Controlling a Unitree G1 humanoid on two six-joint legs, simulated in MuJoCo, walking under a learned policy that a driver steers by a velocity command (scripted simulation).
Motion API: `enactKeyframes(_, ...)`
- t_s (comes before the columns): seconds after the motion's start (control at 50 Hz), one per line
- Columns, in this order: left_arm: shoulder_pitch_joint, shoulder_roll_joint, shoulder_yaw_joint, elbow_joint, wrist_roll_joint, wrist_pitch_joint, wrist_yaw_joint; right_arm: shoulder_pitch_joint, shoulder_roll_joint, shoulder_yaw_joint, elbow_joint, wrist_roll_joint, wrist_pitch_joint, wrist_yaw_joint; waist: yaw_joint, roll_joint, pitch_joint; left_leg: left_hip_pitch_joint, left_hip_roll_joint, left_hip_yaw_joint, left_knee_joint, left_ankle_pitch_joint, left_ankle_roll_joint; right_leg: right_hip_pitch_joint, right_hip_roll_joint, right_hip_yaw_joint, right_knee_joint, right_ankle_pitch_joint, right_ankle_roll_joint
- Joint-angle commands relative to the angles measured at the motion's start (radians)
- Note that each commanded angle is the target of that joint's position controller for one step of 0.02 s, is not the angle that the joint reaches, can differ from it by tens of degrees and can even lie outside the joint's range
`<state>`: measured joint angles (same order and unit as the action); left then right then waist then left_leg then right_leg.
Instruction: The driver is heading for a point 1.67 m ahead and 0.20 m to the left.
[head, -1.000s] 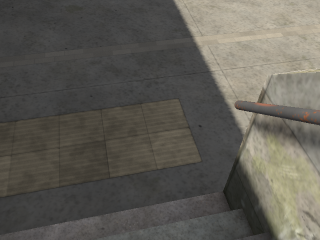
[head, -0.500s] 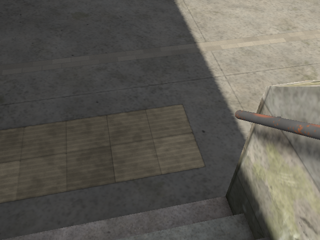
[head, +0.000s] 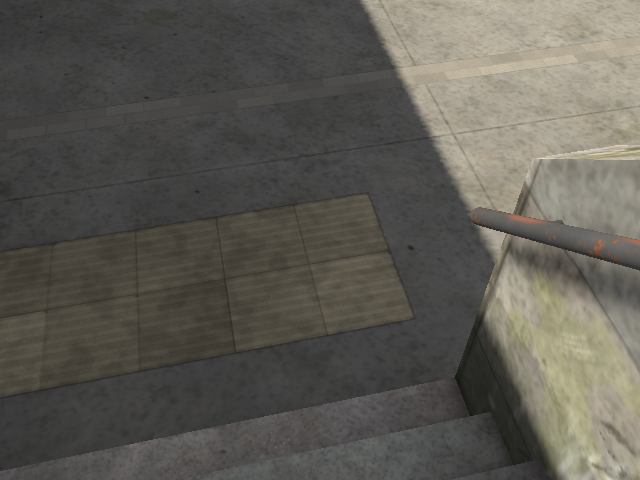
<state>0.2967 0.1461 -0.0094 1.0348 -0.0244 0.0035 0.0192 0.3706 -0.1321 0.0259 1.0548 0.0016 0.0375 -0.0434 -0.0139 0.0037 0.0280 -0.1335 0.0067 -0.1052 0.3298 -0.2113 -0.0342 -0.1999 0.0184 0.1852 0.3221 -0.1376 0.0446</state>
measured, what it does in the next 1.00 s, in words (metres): goes down: left foot 0.21 m lower, then right foot 0.20 m lower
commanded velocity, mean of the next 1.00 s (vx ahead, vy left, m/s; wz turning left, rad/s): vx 0.37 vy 0.00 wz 0.00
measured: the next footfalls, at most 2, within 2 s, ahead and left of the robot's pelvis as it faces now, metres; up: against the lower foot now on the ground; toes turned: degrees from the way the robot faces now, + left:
left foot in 0.60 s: +0.17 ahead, +0.14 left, -0.21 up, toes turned +1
right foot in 1.00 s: +0.43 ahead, -0.05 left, -0.41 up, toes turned +0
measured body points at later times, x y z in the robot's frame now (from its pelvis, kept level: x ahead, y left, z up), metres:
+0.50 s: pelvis +0.11 +0.01 -0.08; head +0.14 +0.02 +0.37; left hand -0.08 +0.21 -0.20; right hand +0.18 -0.24 -0.22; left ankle +0.17 +0.15 -0.77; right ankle +0.02 -0.15 -0.75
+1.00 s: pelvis +0.35 +0.03 -0.37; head +0.30 +0.03 +0.08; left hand +0.49 +0.25 -0.48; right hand +0.23 -0.16 -0.53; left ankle +0.16 +0.14 -0.89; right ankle +0.44 -0.05 -1.10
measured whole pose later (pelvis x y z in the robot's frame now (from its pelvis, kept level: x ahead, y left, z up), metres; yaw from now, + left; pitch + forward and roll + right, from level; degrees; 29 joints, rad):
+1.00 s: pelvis +0.35 +0.03 -0.37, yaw +1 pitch -2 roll +4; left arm 0.17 0.16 0.02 0.86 -0.01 -0.04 -0.04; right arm 0.57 -0.09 0.00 1.16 0.04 -0.05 -0.05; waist -0.01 -0.07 -0.07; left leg -0.29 -0.11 0.05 1.58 -0.69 0.05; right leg -0.38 -0.03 0.00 0.56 0.43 -0.07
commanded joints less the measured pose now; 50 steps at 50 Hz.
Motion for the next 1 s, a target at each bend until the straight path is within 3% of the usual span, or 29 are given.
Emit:
enactKeyframes(0.02,0.091,0.079,0.016,0.002,-0.001,-0.004,0.006,0.104,-0.084,-0.016,-0.001,-0.001,0.001,-0.005,0.006,0.007,0.016,-0.014,0.001,0.011,-0.096,-0.053,0.037,-0.015,0.005,-0.061,-0.046,-0.055,-0.049)
enactKeyframes(0.2,0.192,0.065,0.035,0.04,-0.002,-0.042,0.01,0.076,-0.11,-0.054,-0.027,0.023,-0.02,-0.025,0.03,0.077,0.09,-0.221,0.033,-0.006,0.002,-0.453,0.146,-0.095,0.047,-0.17,0.224,-0.35,-0.108)
enactKeyframes(0.26,0.245,0.122,0.05,0.056,-0.021,-0.046,0.026,0.085,-0.078,-0.047,-0.031,0.043,-0.05,-0.028,0.026,-0.059,0.151,-0.303,-0.023,0.086,0.247,-0.505,0.121,-0.162,-0.024,-0.035,0.111,-0.531,-0.161)
enactKeyframes(0.3,0.339,0.204,0.067,0.076,-0.015,-0.066,0.026,0.054,-0.042,-0.04,-0.045,0.029,-0.087,-0.017,0.049,-0.255,0.133,-0.428,-0.074,0.179,0.617,-0.346,0.09,-0.128,-0.178,0.29,0.029,-0.517,-0.307)
enactKeyframes(0.36,0.446,0.158,0.06,0.093,0.013,-0.099,0.02,-0.063,-0.11,-0.063,-0.077,0.032,-0.146,0.013,0.119,-0.157,0.049,-0.789,0.037,-0.028,0.891,-0.344,0.116,0.104,-0.302,0.486,0.206,-0.286,-0.397)
enactKeyframes(0.4,0.445,0.109,0.043,0.091,0.01,-0.082,0.033,-0.053,-0.116,-0.077,-0.066,0.02,-0.156,0.033,0.104,-0.149,0.01,-0.805,0.059,-0.028,0.852,-0.246,0.11,0.079,-0.27,0.4,0.34,-0.228,-0.348)
enactKeyframes(0.42,0.5,0.042,0.026,0.127,-0.004,-0.089,0.05,-0.128,-0.13,-0.09,-0.072,0.019,-0.155,0.049,0.135,-0.129,0.016,-0.9,0.08,-0.074,0.776,0.033,0.105,0.119,-0.202,0.316,0.514,-0.351,-0.276)
enactKeyframes(0.46,0.434,0.012,-0.001,0.109,0.014,-0.077,0.074,-0.104,-0.078,-0.08,-0.087,0.017,-0.139,0.073,0.068,-0.152,0.0,-0.673,0.02,0.027,0.637,0.303,0.087,-0.151,-0.124,0.222,0.588,-0.434,-0.265)
enactKeyframes(0.48,0.294,0.043,0.002,0.054,0.017,-0.074,0.093,-0.062,-0.057,-0.067,-0.11,-0.001,-0.125,0.078,0.007,-0.077,0.011,-0.323,-0.039,0.126,0.412,0.684,0.073,-0.495,-0.034,0.067,0.579,-0.531,-0.217)
enactKeyframes(0.52,0.234,0.147,0.019,0.069,0.001,-0.065,0.087,-0.078,-0.001,-0.052,-0.155,0.037,-0.075,0.072,-0.011,-0.105,-0.024,0.061,-0.085,0.189,0.347,0.685,0.009,-0.723,-0.046,-0.038,0.588,-0.491,-0.195)
enactKeyframes(0.56,0.066,0.145,0.017,0.03,-0.019,-0.066,0.062,0.304,-0.067,-0.078,-0.046,0.035,-0.04,0.058,-0.231,-0.162,-0.084,0.262,-0.027,0.182,0.501,0.635,0.018,-0.771,-0.061,0.005,0.861,-0.392,-0.172)
enactKeyframes(0.58,-0.032,0.135,0.027,0.009,-0.048,-0.065,0.05,0.544,-0.099,-0.097,0.039,0.005,-0.035,0.056,-0.348,-0.062,-0.072,0.353,0.047,0.147,0.384,0.607,0.072,-0.757,-0.037,-0.021,1.162,-0.235,-0.123)
enactKeyframes(0.6,-0.1,0.116,0.041,-0.006,-0.077,-0.066,0.048,0.745,-0.114,-0.1,0.095,-0.032,-0.042,0.055,-0.472,0.095,-0.031,0.428,0.137,0.067,0.168,0.539,0.166,-0.827,0.104,-0.06,1.682,-0.235,-0.076)
enactKeyframes(0.62,-0.034,0.027,0.027,-0.026,-0.051,-0.068,0.06,0.64,-0.04,-0.061,0.088,0.002,-0.065,0.064,-0.361,0.281,0.127,0.286,0.183,-0.005,0.056,0.585,0.16,-0.972,0.227,-0.053,2.013,-0.58,-0.114)
enactKeyframes(0.64,0.186,-0.039,0.02,-0.058,-0.053,-0.085,0.047,0.506,-0.099,-0.047,0.06,0.007,-0.104,0.071,-0.063,0.556,0.11,0.295,0.237,-0.118,0.346,1.223,0.126,-1.1,0.127,0.014,1.872,-0.495,-0.188)
enactKeyframes(0.66,0.268,-0.04,0.019,-0.011,-0.048,-0.09,0.039,0.492,-0.029,-0.035,0.064,0.011,-0.124,0.065,-0.028,0.403,0.075,0.286,0.241,-0.107,0.377,0.92,0.106,-1.197,0.085,0.083,1.658,-0.297,-0.226)
enactKeyframes(0.68,0.263,-0.007,0.024,-0.012,-0.018,-0.09,0.033,0.461,-0.022,-0.03,0.076,-0.007,-0.132,0.082,0.002,0.253,0.061,0.166,0.243,-0.146,0.357,0.735,0.121,-1.158,0.051,0.076,1.578,-0.185,-0.246)
enactKeyframes(0.7,0.193,-0.006,0.022,-0.057,0.006,-0.1,0.03,0.307,-0.107,-0.042,0.061,-0.051,-0.128,0.072,0.088,0.113,0.049,-0.045,0.301,-0.302,0.238,0.56,0.187,-1.061,-0.01,0.069,1.327,-0.045,-0.212)
enactKeyframes(0.74,0.064,0.013,0.014,-0.119,-0.005,-0.068,0.016,0.103,-0.173,-0.042,0.03,-0.106,-0.12,0.017,0.16,0.052,0.129,-0.436,0.372,-0.406,0.223,0.565,0.272,-0.746,-0.092,0.005,1.021,0.081,-0.082)
enactKeyframes(0.76,0.085,0.021,0.02,-0.09,0.006,-0.04,0.016,0.13,-0.158,-0.039,0.048,-0.094,-0.13,0.004,0.157,0.02,0.118,-0.504,0.318,-0.397,0.265,0.507,0.266,-0.658,-0.079,-0.029,1.159,0.154,-0.063)
enactKeyframes(0.78,0.011,0.049,0.026,-0.12,-0.013,-0.03,0.009,0.152,-0.117,-0.028,0.054,-0.047,-0.133,-0.014,0.127,0.032,0.174,-0.393,0.257,-0.381,0.328,0.193,0.227,-0.837,-0.094,0.053,0.994,0.343,-0.078)
enactKeyframes(0.8,-0.048,0.086,0.032,-0.14,-0.009,-0.036,0.001,0.214,-0.05,-0.009,0.063,0.0,-0.142,-0.032,0.074,0.001,0.228,-0.293,0.211,-0.318,0.374,0.201,0.19,-0.937,-0.091,0.037,0.854,0.386,-0.096)
enactKeyframes(0.82,-0.091,0.081,0.026,-0.171,0.021,-0.039,-0.022,0.201,-0.051,0.001,0.054,0.021,-0.142,-0.052,0.083,-0.006,0.24,-0.407,0.149,-0.214,0.385,0.118,0.166,-0.744,-0.093,-0.019,0.597,0.601,-0.099)
enactKeyframes(0.84,-0.135,0.053,0.026,-0.186,0.056,-0.037,-0.044,0.212,-0.052,0.0,0.064,0.025,-0.131,-0.057,0.056,0.001,0.186,-0.531,0.085,-0.139,0.373,0.003,0.168,-0.462,-0.068,-0.087,0.499,0.742,-0.098)
enactKeyframes(0.92,-0.048,0.05,0.028,-0.187,0.037,-0.018,-0.066,0.189,-0.081,-0.02,0.082,0.037,-0.102,-0.032,0.046,0.037,0.15,-0.52,0.051,-0.064,0.609,0.079,0.186,-0.179,-0.004,-0.169,0.424,0.655,-0.055)
enactKeyframes(0.94,0.077,0.101,0.047,-0.141,0.013,-0.017,-0.06,0.109,-0.11,-0.033,0.068,0.026,-0.098,-0.02,0.12,0.084,0.119,-0.479,0.079,-0.106,0.792,0.131,0.184,-0.124,-0.046,-0.154,0.413,0.591,-0.058)
enactKeyframes(0.96,0.282,0.172,0.08,-0.069,0.015,-0.023,-0.059,0.076,-0.093,-0.035,0.063,0.019,-0.098,0.001,0.204,0.028,0.024,-0.455,0.057,-0.077,0.989,0.354,0.153,0.068,-0.029,-0.224,0.352,0.566,-0.069)
enactKeyframes(0.98,0.581,0.194,0.101,0.035,0.027,-0.016,-0.053,-0.003,-0.107,-0.053,0.045,0.03,-0.107,0.012,0.36,-0.011,-0.029,-0.564,0.016,-0.016,1.303,0.504,0.093,0.359,-0.048,-0.256,0.251,0.614,-0.098)
enactKeyframes(1.0,0.591,0.103,0.069,0.05,-0.007,-0.022,-0.047,-0.006,-0.087,-0.068,0.014,0.063,-0.103,-0.003,0.368,-0.236,0.087,-0.497,-0.197,0.096,1.814,-0.269,0.023,0.213,-0.196,-0.115,-0.273,0.74,-0.222)
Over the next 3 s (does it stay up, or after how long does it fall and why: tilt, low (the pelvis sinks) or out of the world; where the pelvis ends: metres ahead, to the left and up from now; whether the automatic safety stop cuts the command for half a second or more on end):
stays up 0.94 0.05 -0.87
